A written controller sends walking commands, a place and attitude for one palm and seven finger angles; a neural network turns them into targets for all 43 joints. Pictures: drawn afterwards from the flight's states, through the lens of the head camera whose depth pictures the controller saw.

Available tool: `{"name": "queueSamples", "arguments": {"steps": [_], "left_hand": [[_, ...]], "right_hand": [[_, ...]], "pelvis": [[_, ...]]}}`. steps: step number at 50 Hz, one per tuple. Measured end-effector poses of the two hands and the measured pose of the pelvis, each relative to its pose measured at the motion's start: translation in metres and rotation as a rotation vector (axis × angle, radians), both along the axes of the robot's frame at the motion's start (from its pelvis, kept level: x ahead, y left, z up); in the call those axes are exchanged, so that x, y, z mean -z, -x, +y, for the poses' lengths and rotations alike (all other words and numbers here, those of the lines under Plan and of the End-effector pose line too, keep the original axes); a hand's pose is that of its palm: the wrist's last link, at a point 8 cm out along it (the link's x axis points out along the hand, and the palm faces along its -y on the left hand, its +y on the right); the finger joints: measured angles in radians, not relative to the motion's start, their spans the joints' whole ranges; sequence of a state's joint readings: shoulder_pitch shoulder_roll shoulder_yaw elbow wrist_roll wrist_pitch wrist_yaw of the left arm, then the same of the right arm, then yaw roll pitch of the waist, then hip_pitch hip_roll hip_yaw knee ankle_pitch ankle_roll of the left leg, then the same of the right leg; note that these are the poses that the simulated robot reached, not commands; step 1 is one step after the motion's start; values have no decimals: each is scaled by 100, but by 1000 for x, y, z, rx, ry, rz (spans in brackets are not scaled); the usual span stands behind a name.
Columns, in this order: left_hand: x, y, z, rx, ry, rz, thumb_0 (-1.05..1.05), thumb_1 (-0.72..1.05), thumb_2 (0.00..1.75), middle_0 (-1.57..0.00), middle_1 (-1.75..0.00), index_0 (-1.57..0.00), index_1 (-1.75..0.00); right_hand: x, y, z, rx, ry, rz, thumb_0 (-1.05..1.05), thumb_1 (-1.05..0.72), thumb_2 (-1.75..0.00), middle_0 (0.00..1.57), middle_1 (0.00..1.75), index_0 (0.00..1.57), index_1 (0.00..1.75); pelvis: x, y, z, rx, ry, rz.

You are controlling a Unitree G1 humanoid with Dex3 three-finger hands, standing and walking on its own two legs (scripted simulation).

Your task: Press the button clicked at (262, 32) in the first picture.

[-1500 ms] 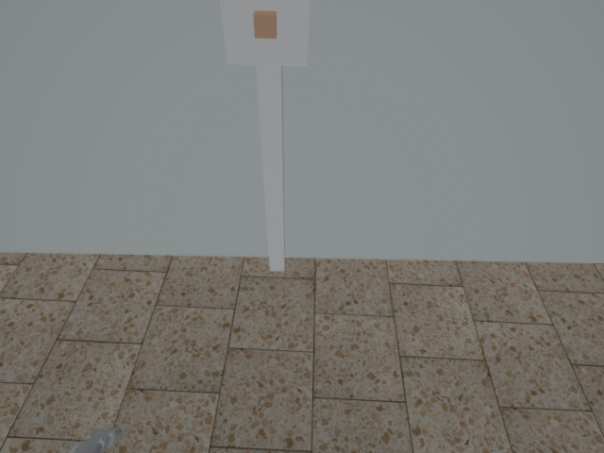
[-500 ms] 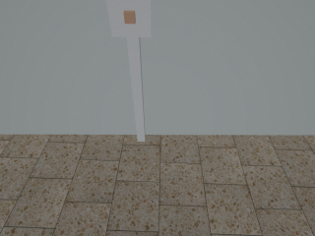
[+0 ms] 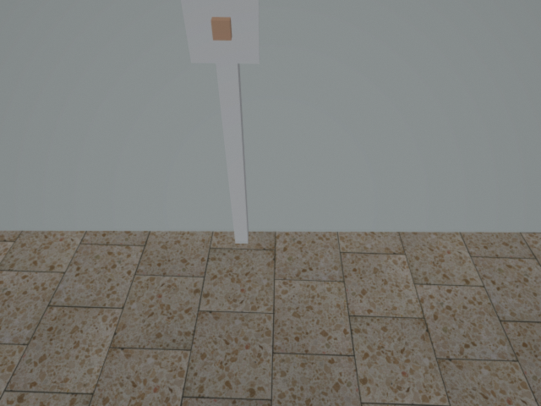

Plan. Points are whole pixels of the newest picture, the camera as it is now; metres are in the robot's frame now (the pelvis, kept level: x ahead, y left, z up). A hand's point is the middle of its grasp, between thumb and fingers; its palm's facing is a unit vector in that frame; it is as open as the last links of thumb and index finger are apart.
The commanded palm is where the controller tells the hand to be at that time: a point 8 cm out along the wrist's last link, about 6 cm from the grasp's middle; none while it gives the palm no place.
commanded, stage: look at it before walking up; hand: left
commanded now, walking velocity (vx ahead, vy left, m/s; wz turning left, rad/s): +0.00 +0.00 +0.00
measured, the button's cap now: (221, 28) +0.88 +0.17 +0.17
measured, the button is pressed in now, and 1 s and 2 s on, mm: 0 0 0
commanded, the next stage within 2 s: take the last steps up to it in 0.04 s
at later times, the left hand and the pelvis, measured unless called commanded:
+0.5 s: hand out of the picture +0.03 +0.19 -0.19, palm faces +0.03 -0.98 -0.18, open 7.3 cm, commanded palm none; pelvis +0.06 +0.00 -0.02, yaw +1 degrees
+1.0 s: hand (188, 314) +0.33 +0.19 -0.20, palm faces -0.06 -0.99 -0.13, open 7.3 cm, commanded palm none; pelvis +0.24 +0.03 -0.02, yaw -1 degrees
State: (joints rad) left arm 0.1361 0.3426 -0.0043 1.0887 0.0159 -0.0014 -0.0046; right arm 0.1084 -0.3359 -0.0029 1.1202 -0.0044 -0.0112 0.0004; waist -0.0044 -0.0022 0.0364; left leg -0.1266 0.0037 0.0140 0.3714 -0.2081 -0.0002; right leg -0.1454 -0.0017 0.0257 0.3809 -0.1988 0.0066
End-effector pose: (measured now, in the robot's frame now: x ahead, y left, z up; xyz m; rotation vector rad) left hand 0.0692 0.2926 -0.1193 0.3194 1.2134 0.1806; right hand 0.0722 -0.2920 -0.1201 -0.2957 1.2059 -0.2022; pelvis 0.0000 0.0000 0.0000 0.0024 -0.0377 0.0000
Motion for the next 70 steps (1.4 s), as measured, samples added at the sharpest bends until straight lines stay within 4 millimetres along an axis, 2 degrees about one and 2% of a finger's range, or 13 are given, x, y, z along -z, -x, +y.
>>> {"name": "queueSamples", "arguments": {"steps": [12,24,27,32,34,37,44,50,53,56,64,67,70], "left_hand": [[2,0,-2,-9,-1,9,1,91,90,-20,-30,-21,-30],[39,40,-49,-99,143,172,1,91,90,-20,-30,-20,-30],[47,54,-56,-153,181,221,0,91,90,-20,-30,-20,-30],[57,65,-53,-183,230,366,1,91,90,-20,-30,-20,-30],[53,51,-48,-159,232,399,1,91,90,-20,-30,-20,-30],[49,8,-38,-134,232,359,1,91,90,-20,-30,-20,-30],[48,-132,-31,-69,228,152,1,91,90,-20,-30,-20,-30],[52,-257,-48,19,216,14,1,91,90,-20,-30,-20,-30],[58,-304,-57,31,195,-49,0,91,90,-20,-30,-20,-30],[55,-322,-62,7,184,-71,0,91,90,-20,-30,-20,-30],[40,-311,-60,-51,151,67,0,93,90,-20,-30,-20,-30],[40,-307,-62,-73,171,121,0,93,90,-20,-30,-20,-30],[45,-306,-65,-100,198,166,0,92,90,-20,-30,-20,-30]], "right_hand": [[1,-3,3,-1,-4,5,1,-91,-90,20,30,20,30],[33,24,47,47,-104,173,1,-91,-90,20,30,20,30],[32,16,61,45,-101,217,1,-91,-90,20,30,20,30],[29,-16,85,75,-80,158,1,-91,-90,20,30,20,30],[24,-21,94,109,-77,137,1,-91,-90,20,30,20,30],[16,-17,110,144,-86,177,1,-91,-90,20,30,20,30],[8,-3,142,214,-141,359,1,-91,-90,20,30,20,30],[19,-17,149,291,-185,476,1,-91,-90,20,30,20,30],[34,-41,137,310,-198,509,1,-91,-90,20,30,20,30],[43,-92,119,298,-194,451,1,-91,-90,20,30,20,30],[34,-283,78,159,-140,87,1,-93,-90,20,30,20,29],[27,-329,69,125,-112,28,2,-96,-90,20,30,20,29],[25,-364,73,86,-97,7,2,-95,-90,19,30,19,29]], "pelvis": [[0,-4,0,1,0,3],[14,-52,1,-13,30,26],[17,-68,9,-36,46,31],[22,-100,29,-2,31,25],[18,-114,35,11,39,21],[10,-134,39,4,52,18],[6,-184,38,11,58,23],[21,-238,27,23,45,23],[35,-275,17,26,28,13],[34,-299,10,25,37,-1],[14,-352,6,10,40,7],[12,-371,10,5,47,15],[13,-388,17,11,53,14]]}}
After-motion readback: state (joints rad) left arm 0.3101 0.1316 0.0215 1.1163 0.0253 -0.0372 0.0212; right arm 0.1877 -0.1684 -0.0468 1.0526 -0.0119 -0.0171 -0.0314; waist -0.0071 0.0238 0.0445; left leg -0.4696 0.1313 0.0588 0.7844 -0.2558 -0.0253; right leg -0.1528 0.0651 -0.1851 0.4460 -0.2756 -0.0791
